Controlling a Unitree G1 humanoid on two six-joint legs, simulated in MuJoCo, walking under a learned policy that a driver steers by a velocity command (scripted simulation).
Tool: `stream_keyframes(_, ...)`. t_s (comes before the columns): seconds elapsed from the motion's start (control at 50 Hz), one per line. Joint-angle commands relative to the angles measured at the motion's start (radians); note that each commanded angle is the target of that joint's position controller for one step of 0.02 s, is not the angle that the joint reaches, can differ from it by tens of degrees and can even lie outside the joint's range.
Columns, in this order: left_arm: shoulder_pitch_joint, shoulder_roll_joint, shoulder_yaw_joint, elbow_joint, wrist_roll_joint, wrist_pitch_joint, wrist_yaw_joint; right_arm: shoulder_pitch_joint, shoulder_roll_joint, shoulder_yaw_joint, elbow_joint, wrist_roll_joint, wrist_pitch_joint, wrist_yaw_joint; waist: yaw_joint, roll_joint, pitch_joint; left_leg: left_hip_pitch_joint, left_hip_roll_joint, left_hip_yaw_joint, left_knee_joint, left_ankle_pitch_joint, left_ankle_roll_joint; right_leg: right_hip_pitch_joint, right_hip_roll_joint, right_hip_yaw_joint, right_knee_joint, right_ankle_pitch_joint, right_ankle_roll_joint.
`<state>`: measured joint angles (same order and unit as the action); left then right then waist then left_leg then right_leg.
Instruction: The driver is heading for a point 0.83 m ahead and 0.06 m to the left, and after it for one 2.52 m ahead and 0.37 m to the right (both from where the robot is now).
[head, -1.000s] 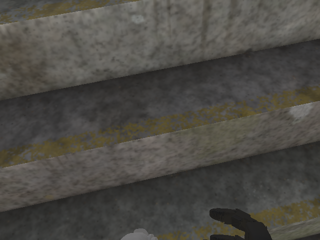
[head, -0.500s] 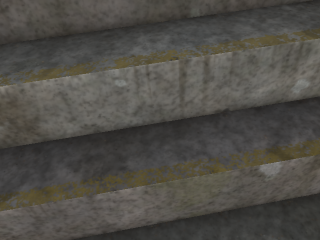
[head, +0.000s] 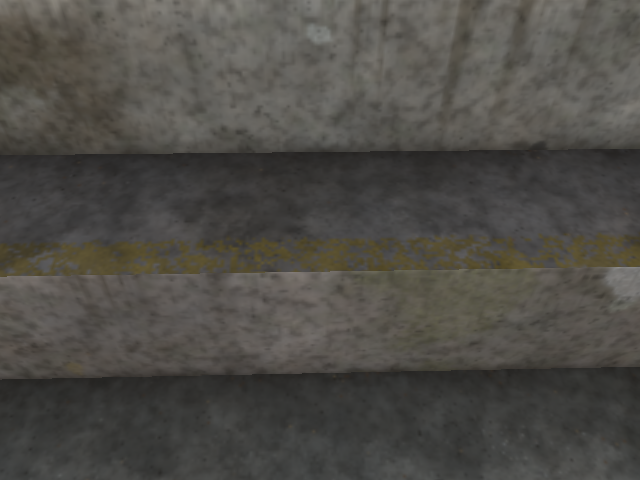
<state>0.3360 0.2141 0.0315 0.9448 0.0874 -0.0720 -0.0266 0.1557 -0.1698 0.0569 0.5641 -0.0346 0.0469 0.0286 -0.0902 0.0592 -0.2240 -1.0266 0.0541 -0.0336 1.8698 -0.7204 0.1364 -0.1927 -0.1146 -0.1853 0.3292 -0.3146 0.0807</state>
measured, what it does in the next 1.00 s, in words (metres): steps to the left: left foot, then right foot 0.23 m higher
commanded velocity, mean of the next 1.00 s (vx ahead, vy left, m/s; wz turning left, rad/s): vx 0.37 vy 0.00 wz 0.22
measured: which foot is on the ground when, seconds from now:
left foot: up 0.00-0.08, down 0.10-0.48, up 0.50-0.78, down 0.80-1.00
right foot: down 0.00-0.06, up 0.08-0.36, down 0.38-0.76, up 0.78-1.00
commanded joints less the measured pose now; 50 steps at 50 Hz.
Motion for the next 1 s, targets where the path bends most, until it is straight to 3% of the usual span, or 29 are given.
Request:
stream_keyframes(0.02,-0.544,0.354,0.076,-0.178,0.07,0.043,-0.1,0.226,-0.171,-0.053,0.068,0.036,0.0,0.104,-0.216,-0.083,-0.152,0.59,-0.06,-0.034,-1.032,0.672,0.11,-0.121,-0.201,0.092,0.1,1.203,-0.323)
stream_keyframes(0.04,-0.432,0.23,0.079,-0.189,-0.129,-0.025,-0.025,0.214,-0.143,-0.098,0.053,0.076,-0.078,0.0,-0.18,-0.122,-0.095,0.739,-0.06,0.096,-1.154,0.734,0.015,0.026,-0.074,-0.05,0.349,1.155,-0.218)
stream_keyframes(0.06,-0.402,0.213,0.07,-0.162,-0.127,-0.039,-0.006,0.337,-0.078,-0.077,0.082,0.068,-0.105,-0.034,-0.225,-0.188,-0.138,0.892,-0.043,0.103,-1.536,0.856,-0.018,0.0,-0.047,-0.036,0.591,0.983,-0.194)
stream_keyframes(0.08,-0.251,0.051,-0.002,-0.17,0.135,-0.002,-0.116,0.647,-0.16,-0.084,0.412,0.042,-0.028,0.006,-0.069,0.176,-0.041,1.667,0.076,-0.146,-1.685,1.353,0.01,-0.929,0.046,0.067,0.712,0.243,-0.243)
stream_keyframes(0.1,-0.132,0.042,-0.007,-0.198,0.045,0.033,-0.147,0.614,-0.35,-0.166,0.411,0.016,-0.002,0.048,-0.001,0.301,-0.06,1.623,0.214,-0.364,-1.511,1.561,0.133,-1.094,0.113,0.201,1.279,0.127,-0.324)
stream_keyframes(0.14,-0.258,-0.059,-0.025,-0.216,-0.113,0.124,-0.089,0.695,-0.09,-0.08,0.544,-0.083,0.02,0.139,-0.037,0.298,0.028,1.238,0.201,-0.176,-1.334,1.794,0.14,-1.318,0.239,0.324,2.173,-0.045,-0.505)
stream_keyframes(0.16,-0.217,-0.073,-0.018,-0.285,-0.064,-0.021,0.015,0.365,-0.068,-0.092,0.444,0.014,-0.081,0.006,0.073,0.161,-0.032,1.436,0.118,-0.059,-1.309,1.419,-0.033,-1.259,0.216,0.262,2.17,-0.166,-0.247)
stream_keyframes(0.22,-0.753,-0.043,-0.098,-0.452,-0.058,0.02,-0.049,0.705,0.071,0.009,0.595,-0.123,-0.063,0.074,-0.039,-0.147,-0.022,0.953,0.039,-0.083,-1.354,1.541,0.016,-1.234,0.191,0.104,1.802,-0.195,-0.44)
stream_keyframes(0.3,-0.543,-0.06,-0.102,-0.378,-0.035,-0.01,0.039,0.627,-0.113,-0.104,0.518,0.03,-0.202,-0.139,-0.014,0.075,-0.048,1.423,0.162,-0.394,-1.468,1.572,0.03,-1.282,0.142,0.122,1.781,-0.154,-0.157)
stream_keyframes(0.32,-0.759,-0.118,-0.126,-0.542,-0.04,0.111,-0.011,0.72,-0.08,-0.045,0.612,-0.081,-0.133,-0.012,0.147,-0.009,-0.128,1.267,0.135,-0.337,-1.312,1.949,0.127,-1.297,0.22,0.159,1.547,-0.359,-0.25)
stream_keyframes(0.34,-0.771,-0.131,-0.134,-0.473,-0.002,0.04,0.01,0.694,-0.093,-0.125,0.487,-0.003,-0.164,-0.103,-0.084,-0.04,0.011,1.408,0.203,-0.469,-1.575,1.424,0.132,-1.294,0.133,0.089,1.522,-0.16,-0.176)
stream_keyframes(0.4,-0.616,-0.082,-0.124,-0.452,-0.048,0.236,-0.057,0.512,-0.183,-0.081,0.573,-0.039,-0.102,0.135,0.237,0.054,-0.061,0.692,0.271,-0.408,-1.618,2.497,0.367,-0.698,0.263,0.117,1.034,-0.612,-0.214)
stream_keyframes(0.42,-0.348,-0.043,-0.068,-0.291,-0.062,0.115,0.025,0.391,-0.072,-0.117,0.411,0.08,-0.168,-0.048,0.161,-0.162,-0.178,0.726,0.09,-0.271,-1.457,2.196,0.101,-0.039,0.21,0.104,0.961,-0.291,-0.25)
stream_keyframes(0.46,-0.256,0.041,-0.021,-0.276,-0.11,0.217,-0.01,0.411,-0.138,-0.06,0.515,-0.096,-0.134,0.138,0.312,-0.141,-0.206,0.246,0.155,-0.387,-1.428,2.218,0.253,0.165,0.229,0.278,0.861,-0.181,-0.208)
stream_keyframes(0.54,-0.196,-0.036,-0.021,-0.226,0.028,0.22,-0.052,0.274,-0.123,-0.061,0.569,0.032,-0.095,0.102,0.369,-0.047,0.062,-0.001,-0.123,-0.422,0.156,0.703,0.009,-0.332,-0.185,1.055,0.42,-0.425,-0.508)
stream_keyframes(0.56,-0.353,-0.059,-0.003,-0.078,-0.1,0.096,0.052,0.003,-0.021,-0.086,0.181,-0.011,-0.102,-0.021,0.052,-0.172,0.234,0.074,-0.074,-0.447,0.026,0.331,-0.107,-0.426,-0.123,0.742,0.515,-0.37,-0.334)
stream_keyframes(0.62,-0.666,-0.229,-0.1,-0.299,-0.059,0.006,0.045,0.462,-0.087,-0.054,0.425,0.017,-0.076,0.018,-0.057,0.127,0.044,0.327,-0.108,-0.172,-0.038,0.522,-0.09,-0.744,0.03,0.176,0.565,-0.24,-0.164)
stream_keyframes(0.7,-0.618,-0.023,0.004,-0.082,0.027,-0.018,0.086,0.585,-0.021,-0.085,0.349,0.017,-0.071,-0.053,-0.276,0.089,0.303,0.691,-0.076,0.176,-0.759,0.559,-0.09,-0.957,0.067,0.133,0.859,-0.386,-0.181)
stream_keyframes(0.72,-0.529,0.014,-0.033,-0.358,-0.105,0.011,0.065,0.322,-0.124,-0.042,0.322,-0.045,-0.056,0.111,0.045,-0.189,0.147,0.554,-0.055,0.022,-1.163,0.656,-0.008,-0.786,0.221,0.003,0.851,-0.02,-0.106)
stream_keyframes(0.78,-0.574,-0.02,-0.08,-0.393,-0.073,0.105,0.049,0.57,0.007,0.002,0.43,-0.13,0.026,0.237,-0.066,0.105,0.322,0.971,0.095,-0.037,-1.506,1.302,0.143,-1.226,0.246,0.22,1.367,-0.393,-0.178)
stream_keyframes(0.8,-0.404,-0.186,-0.057,-0.268,-0.039,0.089,0.125,0.441,0.071,-0.024,0.346,0.034,-0.074,0.028,-0.12,0.123,0.205,0.91,0.069,0.161,-1.787,1.312,-0.031,-0.828,0.391,0.205,1.835,-0.307,-0.246)
stream_keyframes(0.82,-0.182,-0.096,-0.076,-0.472,-0.148,0.1,-0.004,0.567,-0.229,0.003,0.432,-0.04,-0.035,0.201,0.275,0.32,0.142,1.02,0.275,-0.33,-1.252,2.412,0.384,-1.322,0.405,0.31,2.146,-0.409,-0.163)
stream_keyframes(0.84,-0.16,0.067,-0.032,-0.361,-0.134,0.075,-0.046,0.585,-0.346,-0.048,0.338,-0.126,-0.017,0.216,0.061,0.219,-0.13,1.093,0.399,-0.489,-1.171,2.669,0.479,-1.316,0.399,0.391,2.328,-0.359,-0.106)
stream_keyframes(0.86,-0.353,-0.161,-0.054,-0.354,0.003,0.028,0.045,0.543,-0.183,-0.104,0.338,0.026,-0.114,0.009,0.025,-0.066,-0.016,1.411,0.211,-0.252,-1.295,1.823,-0.013,-1.34,0.214,0.196,2.123,-0.235,-0.112)
stream_keyframes(0.88,-0.327,-0.071,-0.087,-0.412,-0.131,0.002,-0.007,0.572,-0.348,-0.051,0.346,-0.103,-0.065,0.075,0.085,0.13,-0.173,1.067,0.266,-0.467,-1.315,1.699,0.183,-1.451,0.288,0.352,2.316,-0.118,-0.16)
stream_keyframes(0.9,-0.519,-0.17,-0.075,-0.404,0.018,0.007,0.046,0.469,-0.201,-0.119,0.353,0.016,-0.138,-0.049,0.033,-0.159,0.056,1.341,0.233,-0.233,-1.384,1.371,-0.035,-1.413,0.179,0.189,2.124,-0.128,-0.119)
stream_keyframes(0.94,-0.217,0.035,-0.053,-0.284,-0.129,0.031,-0.027,0.399,-0.346,-0.109,0.277,-0.086,-0.04,0.067,0.064,0.019,0.097,1.044,0.467,-0.662,-1.563,1.278,0.38,-1.513,0.164,0.444,2.203,-0.011,-0.126)
stream_keyframes(0.96,-0.641,-0.093,-0.063,-0.391,0.003,0.057,0.048,0.426,-0.105,-0.11,0.342,0.034,-0.143,-0.069,0.001,-0.208,0.168,1.171,0.303,-0.337,-1.586,1.014,0.089,-1.401,0.11,0.231,2.009,-0.105,-0.099)
stream_keyframes(1.0,-0.507,-0.051,-0.068,-0.408,-0.121,0.084,0.008,0.533,-0.133,-0.043,0.378,-0.018,-0.112,-0.015,0.056,0.228,-0.036,1.047,0.23,-0.377,-1.511,1.342,0.163,-1.365,0.15,0.308,1.787,-0.094,-0.189)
